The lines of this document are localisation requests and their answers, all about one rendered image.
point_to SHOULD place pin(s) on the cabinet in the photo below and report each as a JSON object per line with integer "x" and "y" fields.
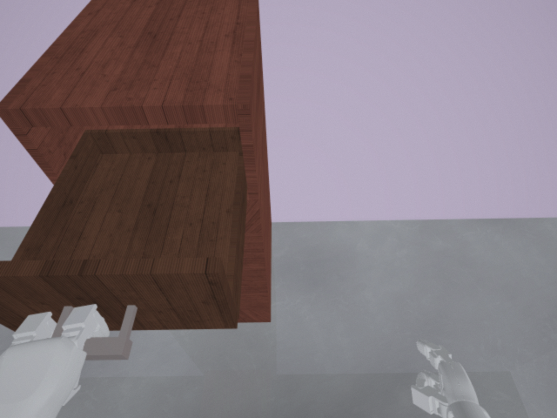
{"x": 152, "y": 64}

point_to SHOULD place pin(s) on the handle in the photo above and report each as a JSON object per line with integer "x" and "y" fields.
{"x": 105, "y": 348}

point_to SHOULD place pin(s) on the right robot forearm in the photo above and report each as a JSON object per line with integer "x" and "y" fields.
{"x": 466, "y": 409}

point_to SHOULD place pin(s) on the drawer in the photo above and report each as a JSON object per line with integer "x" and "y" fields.
{"x": 148, "y": 217}

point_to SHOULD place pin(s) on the robot left hand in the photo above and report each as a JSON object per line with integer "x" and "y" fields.
{"x": 38, "y": 375}

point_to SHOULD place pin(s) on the robot right hand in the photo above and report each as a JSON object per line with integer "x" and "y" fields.
{"x": 435, "y": 393}

